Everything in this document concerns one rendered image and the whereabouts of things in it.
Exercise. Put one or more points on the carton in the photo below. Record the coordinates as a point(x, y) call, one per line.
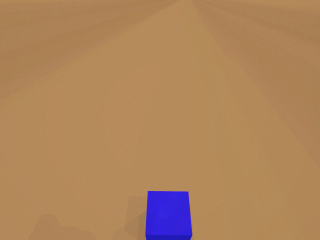
point(168, 216)

